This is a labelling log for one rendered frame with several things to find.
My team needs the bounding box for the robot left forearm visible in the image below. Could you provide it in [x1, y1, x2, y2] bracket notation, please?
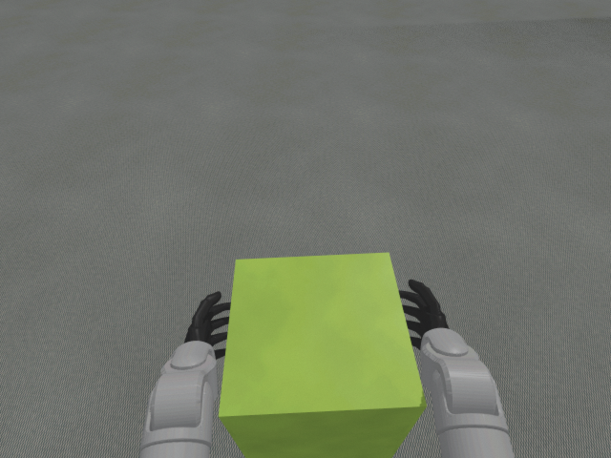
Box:
[139, 341, 219, 458]

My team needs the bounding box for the right robot hand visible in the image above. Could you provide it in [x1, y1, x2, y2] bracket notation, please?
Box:
[398, 280, 450, 350]

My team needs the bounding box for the robot right forearm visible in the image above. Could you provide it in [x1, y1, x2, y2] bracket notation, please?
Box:
[420, 328, 515, 458]

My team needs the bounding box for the left robot hand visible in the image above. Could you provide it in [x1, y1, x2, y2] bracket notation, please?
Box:
[184, 291, 231, 360]

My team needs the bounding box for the carton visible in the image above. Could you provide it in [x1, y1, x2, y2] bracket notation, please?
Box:
[219, 253, 427, 458]

